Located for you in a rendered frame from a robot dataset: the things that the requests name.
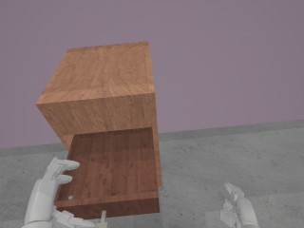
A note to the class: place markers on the handle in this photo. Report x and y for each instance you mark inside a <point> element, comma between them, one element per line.
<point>102,224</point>

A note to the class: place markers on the robot right hand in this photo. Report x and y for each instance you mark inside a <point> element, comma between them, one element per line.
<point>240,213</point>

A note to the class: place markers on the drawer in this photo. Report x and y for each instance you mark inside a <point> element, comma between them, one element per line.
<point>117,174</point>

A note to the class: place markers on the robot left hand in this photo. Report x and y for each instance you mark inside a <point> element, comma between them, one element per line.
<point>40,204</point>

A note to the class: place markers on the cabinet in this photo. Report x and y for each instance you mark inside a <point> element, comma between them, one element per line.
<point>102,88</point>

